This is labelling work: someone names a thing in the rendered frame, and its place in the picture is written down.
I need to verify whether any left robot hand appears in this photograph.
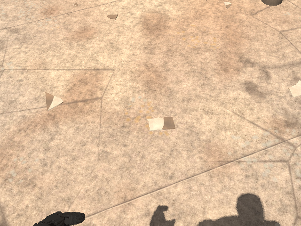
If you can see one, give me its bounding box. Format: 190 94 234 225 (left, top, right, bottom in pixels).
33 211 86 226

